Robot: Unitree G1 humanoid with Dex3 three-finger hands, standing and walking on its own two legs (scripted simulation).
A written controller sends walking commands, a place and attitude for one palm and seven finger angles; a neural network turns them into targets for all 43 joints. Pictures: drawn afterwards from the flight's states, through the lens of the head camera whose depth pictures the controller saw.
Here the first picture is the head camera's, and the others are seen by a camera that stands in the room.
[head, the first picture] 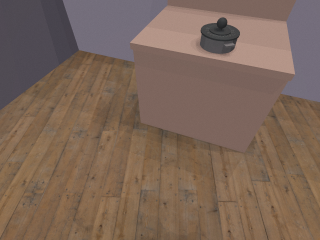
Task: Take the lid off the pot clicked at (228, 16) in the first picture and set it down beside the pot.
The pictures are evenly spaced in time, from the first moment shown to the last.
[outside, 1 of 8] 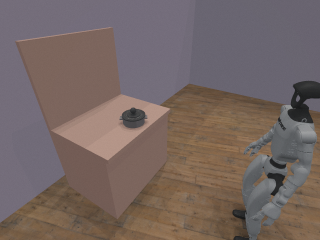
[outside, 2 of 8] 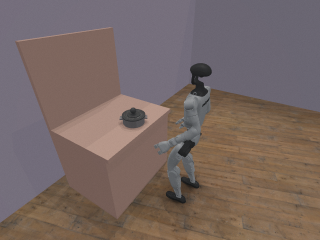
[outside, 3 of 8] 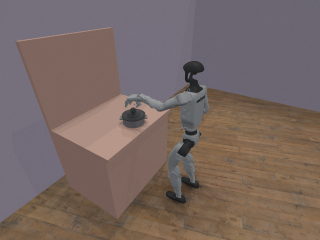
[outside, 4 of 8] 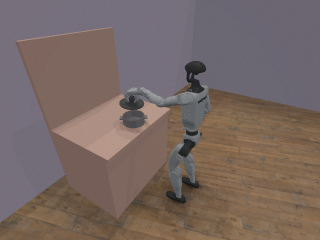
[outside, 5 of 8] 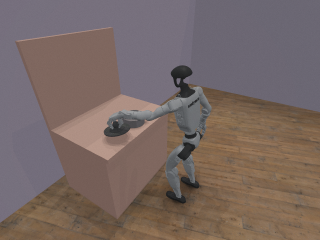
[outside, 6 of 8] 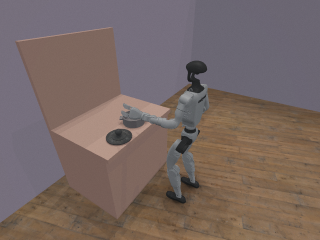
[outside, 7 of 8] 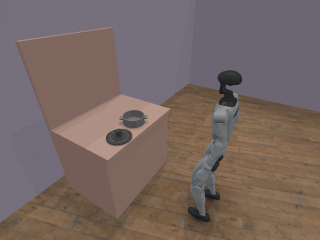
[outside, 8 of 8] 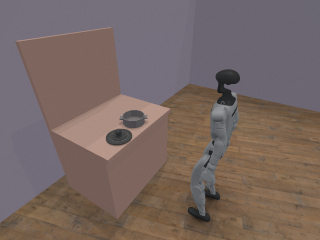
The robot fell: no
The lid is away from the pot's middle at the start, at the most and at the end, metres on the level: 0.00 0.25 0.24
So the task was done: yes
